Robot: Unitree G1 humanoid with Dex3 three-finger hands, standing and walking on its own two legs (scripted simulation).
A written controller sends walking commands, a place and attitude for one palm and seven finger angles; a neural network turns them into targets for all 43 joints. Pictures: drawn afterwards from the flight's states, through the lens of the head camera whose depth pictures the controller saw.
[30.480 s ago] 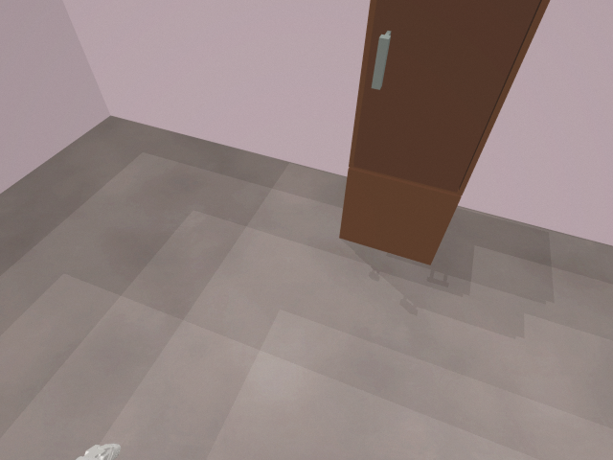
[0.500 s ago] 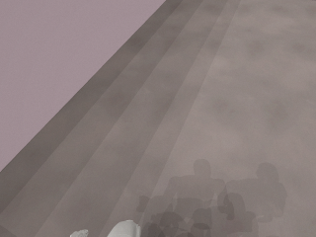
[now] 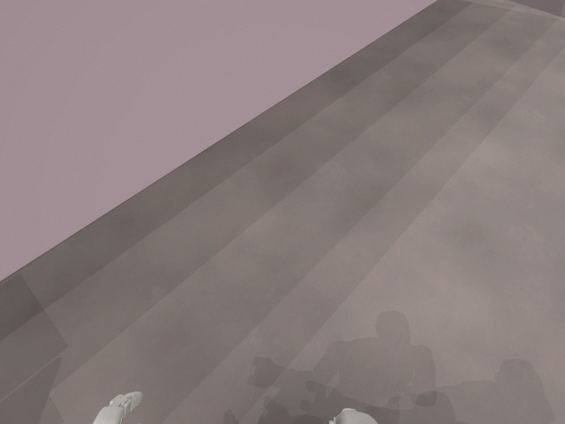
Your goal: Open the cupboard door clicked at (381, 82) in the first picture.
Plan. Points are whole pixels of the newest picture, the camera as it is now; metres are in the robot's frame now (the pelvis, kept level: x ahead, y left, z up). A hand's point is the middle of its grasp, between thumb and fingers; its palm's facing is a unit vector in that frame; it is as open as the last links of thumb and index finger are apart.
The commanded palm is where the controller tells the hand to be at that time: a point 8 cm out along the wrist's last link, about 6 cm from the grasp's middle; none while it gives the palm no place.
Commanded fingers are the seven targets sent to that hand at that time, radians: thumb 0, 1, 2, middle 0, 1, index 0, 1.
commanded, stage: turn to face it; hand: left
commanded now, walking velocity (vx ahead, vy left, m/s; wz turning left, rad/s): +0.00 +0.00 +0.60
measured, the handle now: out of the picture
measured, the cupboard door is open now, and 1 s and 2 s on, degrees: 43 43 43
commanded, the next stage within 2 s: none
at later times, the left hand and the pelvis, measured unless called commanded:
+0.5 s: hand out of the picture -0.02 +0.19 -0.18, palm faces +0.38 -0.90 -0.24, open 7.3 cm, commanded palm none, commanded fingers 0.00 0.90 0.90 -0.20 -0.30 -0.20 -0.30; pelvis +0.00 -0.02 -0.01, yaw +21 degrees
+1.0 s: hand out of the picture +0.01 +0.19 -0.15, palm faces +0.56 -0.78 -0.28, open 7.4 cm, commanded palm none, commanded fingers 0.00 0.90 0.90 -0.20 -0.30 -0.20 -0.30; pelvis +0.02 -0.04 +0.00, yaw +36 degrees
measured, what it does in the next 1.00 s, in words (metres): steps on the spot, turning left: right foot, then left foot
